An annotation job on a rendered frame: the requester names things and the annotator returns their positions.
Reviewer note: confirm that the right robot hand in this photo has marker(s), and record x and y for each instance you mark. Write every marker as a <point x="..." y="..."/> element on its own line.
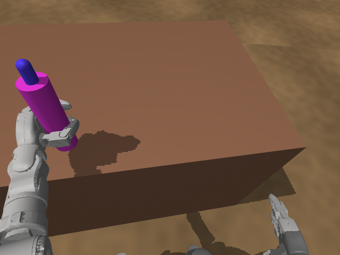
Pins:
<point x="286" y="230"/>

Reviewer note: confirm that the left robot arm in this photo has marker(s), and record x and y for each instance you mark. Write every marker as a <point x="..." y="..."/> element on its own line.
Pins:
<point x="24" y="225"/>

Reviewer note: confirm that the left robot hand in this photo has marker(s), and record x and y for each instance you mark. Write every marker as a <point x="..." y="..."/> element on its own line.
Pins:
<point x="30" y="131"/>

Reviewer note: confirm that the bottle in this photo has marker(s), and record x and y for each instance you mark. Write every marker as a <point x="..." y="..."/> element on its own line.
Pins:
<point x="38" y="92"/>

